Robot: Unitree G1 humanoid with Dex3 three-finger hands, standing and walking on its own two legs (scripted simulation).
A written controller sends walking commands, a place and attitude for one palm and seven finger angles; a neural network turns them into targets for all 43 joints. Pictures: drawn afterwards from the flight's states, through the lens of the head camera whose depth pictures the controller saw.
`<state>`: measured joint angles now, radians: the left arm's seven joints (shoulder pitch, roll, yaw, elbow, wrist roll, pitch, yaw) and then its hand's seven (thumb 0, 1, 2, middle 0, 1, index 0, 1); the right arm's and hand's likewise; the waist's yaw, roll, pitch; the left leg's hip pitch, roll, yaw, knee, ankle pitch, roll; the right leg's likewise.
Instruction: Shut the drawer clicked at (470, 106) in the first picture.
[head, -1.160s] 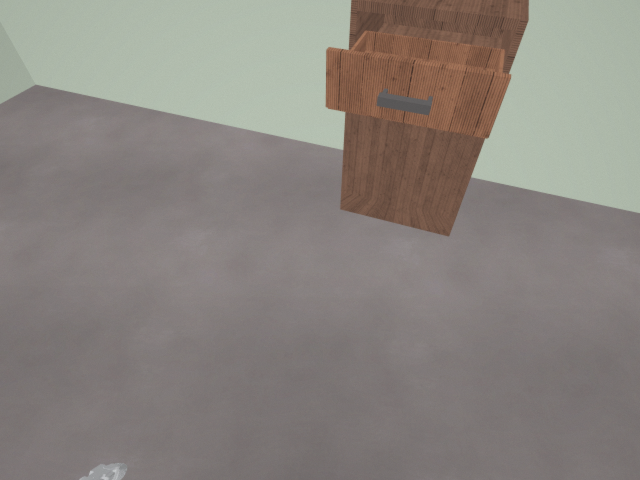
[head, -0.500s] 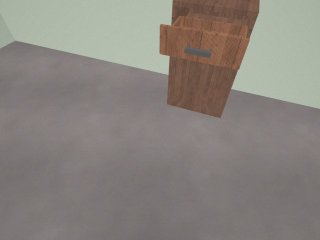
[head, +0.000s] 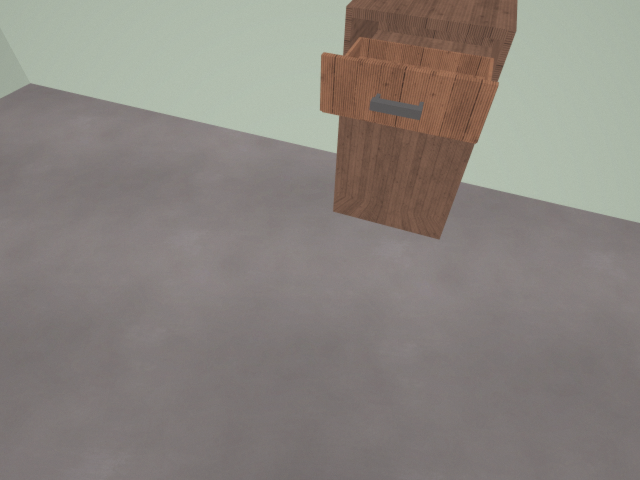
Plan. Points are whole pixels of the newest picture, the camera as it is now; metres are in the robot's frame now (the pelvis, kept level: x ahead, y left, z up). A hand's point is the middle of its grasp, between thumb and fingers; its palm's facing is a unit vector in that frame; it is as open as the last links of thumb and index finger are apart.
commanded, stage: look at it before walking up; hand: left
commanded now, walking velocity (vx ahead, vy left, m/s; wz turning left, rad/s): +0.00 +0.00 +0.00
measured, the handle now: (397, 104) +1.00 -0.14 -0.02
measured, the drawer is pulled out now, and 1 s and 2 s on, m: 0.30 0.30 0.30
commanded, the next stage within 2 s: walk to a spot facing it in 0.28 s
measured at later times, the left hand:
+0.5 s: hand out of the picture +0.06 +0.24 -0.16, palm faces -0.02 -0.95 -0.31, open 7.3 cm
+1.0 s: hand out of the picture +0.10 +0.14 -0.17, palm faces -0.18 -0.97 -0.18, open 7.3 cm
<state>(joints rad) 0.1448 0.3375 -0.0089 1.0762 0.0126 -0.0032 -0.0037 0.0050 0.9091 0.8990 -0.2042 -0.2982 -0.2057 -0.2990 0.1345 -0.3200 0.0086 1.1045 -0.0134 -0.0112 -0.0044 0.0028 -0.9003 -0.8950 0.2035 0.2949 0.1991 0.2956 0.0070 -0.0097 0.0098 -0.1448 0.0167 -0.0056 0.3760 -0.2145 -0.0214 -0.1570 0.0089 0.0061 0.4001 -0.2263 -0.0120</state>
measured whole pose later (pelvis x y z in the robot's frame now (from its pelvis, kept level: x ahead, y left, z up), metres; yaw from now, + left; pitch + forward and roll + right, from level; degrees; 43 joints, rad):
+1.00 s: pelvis +0.14 -0.04 +0.00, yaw -15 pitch +1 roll +0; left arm 0.48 0.13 0.02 1.06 0.03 -0.06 0.01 0.00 0.91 0.90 -0.20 -0.30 -0.21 -0.30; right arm 0.16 -0.18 -0.05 0.97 -0.02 -0.01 0.02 0.01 -0.90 -0.90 0.20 0.29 0.19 0.29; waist 0.04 0.01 0.02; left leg -0.67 0.10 0.06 1.05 -0.21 -0.06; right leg -0.03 0.07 0.07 0.35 -0.33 -0.07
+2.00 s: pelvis +0.41 -0.09 -0.02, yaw -32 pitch +0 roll -3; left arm 0.13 0.15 0.02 0.96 0.01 0.03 0.02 0.00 0.91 0.90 -0.20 -0.30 -0.21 -0.30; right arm 0.33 -0.10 -0.01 1.04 -0.02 0.03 -0.01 0.00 -0.91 -0.90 0.20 0.29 0.19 0.29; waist -0.04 -0.03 0.01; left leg -0.30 0.06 0.08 0.66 -0.35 0.02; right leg -0.28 -0.04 -0.20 0.58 -0.30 0.00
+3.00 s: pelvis +0.41 -0.11 +0.00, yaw -18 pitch -1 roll +0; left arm 0.40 0.19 0.06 1.14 0.03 0.03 -0.02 0.01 0.92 0.90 -0.20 -0.30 -0.20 -0.30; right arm 0.32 -0.14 -0.03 1.06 -0.03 -0.05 -0.03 -0.01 -0.93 -0.90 0.20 0.29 0.20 0.30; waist 0.02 -0.06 0.01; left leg -0.08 0.02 0.10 0.38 -0.29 0.02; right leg -0.45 -0.06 -0.07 0.97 -0.33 0.00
